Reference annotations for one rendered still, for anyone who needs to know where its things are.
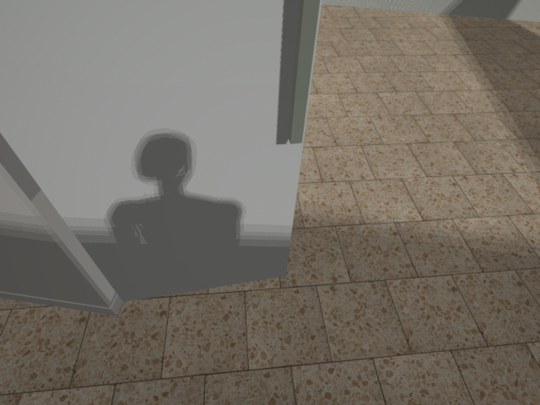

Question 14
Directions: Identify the fridge door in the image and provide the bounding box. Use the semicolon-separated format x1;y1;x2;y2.
0;0;322;302

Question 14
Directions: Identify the handle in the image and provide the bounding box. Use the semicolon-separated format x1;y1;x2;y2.
287;0;320;144

